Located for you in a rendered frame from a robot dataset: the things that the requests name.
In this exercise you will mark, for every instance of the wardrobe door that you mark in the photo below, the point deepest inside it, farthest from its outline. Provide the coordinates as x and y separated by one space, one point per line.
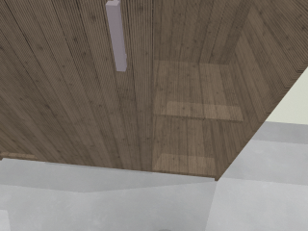
9 143
60 93

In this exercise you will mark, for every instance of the handle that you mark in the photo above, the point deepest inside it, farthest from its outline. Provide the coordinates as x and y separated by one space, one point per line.
116 32

